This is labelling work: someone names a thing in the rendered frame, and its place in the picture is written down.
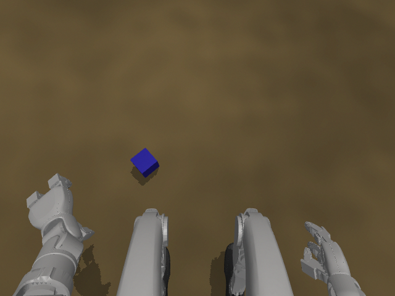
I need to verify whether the left robot hand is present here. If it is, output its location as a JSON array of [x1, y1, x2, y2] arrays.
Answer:
[[27, 173, 95, 241]]

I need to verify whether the right robot hand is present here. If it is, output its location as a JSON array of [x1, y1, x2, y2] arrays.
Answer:
[[301, 221, 351, 284]]

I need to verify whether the cube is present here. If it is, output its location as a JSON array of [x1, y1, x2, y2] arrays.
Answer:
[[130, 148, 159, 178]]

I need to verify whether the right robot arm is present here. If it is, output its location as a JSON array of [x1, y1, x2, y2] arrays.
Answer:
[[327, 274, 366, 296]]

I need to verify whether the left robot arm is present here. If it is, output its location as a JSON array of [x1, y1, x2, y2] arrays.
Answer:
[[13, 213, 83, 296]]

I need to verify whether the right robot foot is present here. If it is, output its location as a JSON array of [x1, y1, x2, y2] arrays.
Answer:
[[224, 243, 244, 296]]

